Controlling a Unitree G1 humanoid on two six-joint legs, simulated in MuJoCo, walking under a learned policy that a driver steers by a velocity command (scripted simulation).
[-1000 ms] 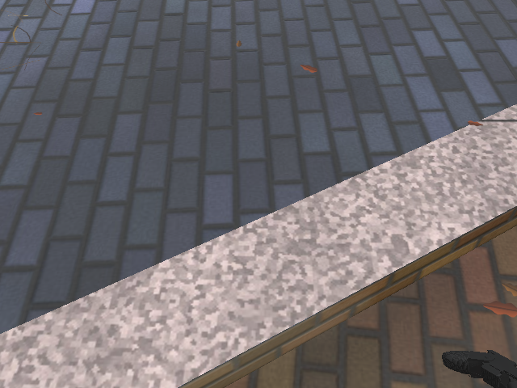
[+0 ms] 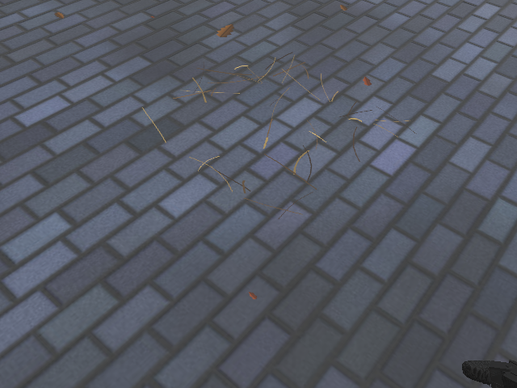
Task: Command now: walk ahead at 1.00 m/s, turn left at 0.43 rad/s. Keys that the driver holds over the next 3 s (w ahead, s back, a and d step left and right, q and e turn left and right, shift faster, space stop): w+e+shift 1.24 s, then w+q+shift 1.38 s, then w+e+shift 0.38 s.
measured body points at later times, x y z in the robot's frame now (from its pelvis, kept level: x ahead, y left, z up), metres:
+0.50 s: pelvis +0.44 -0.05 +0.00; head +0.44 -0.04 +0.45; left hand +0.65 +0.17 -0.09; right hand +0.40 -0.32 -0.13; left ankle +0.16 +0.06 -0.63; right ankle +0.58 -0.11 -0.70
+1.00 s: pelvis +0.87 -0.14 +0.02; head +0.88 -0.16 +0.47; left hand +1.12 +0.02 -0.08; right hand +0.85 -0.46 -0.05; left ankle +1.01 -0.06 -0.70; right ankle +0.69 -0.13 -0.58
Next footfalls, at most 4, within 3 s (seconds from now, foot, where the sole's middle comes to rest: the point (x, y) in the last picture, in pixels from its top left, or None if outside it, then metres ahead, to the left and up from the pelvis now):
0.48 right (306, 358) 0.62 -0.12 -0.74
0.90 left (288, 233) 1.04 -0.08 -0.74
1.36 right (436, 224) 1.10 -0.58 -0.74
1.82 left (475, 148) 1.50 -0.83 -0.74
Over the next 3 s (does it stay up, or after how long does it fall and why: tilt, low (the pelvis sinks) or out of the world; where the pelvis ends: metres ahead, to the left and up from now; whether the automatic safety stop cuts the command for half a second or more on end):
stays up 2.22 -1.07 0.03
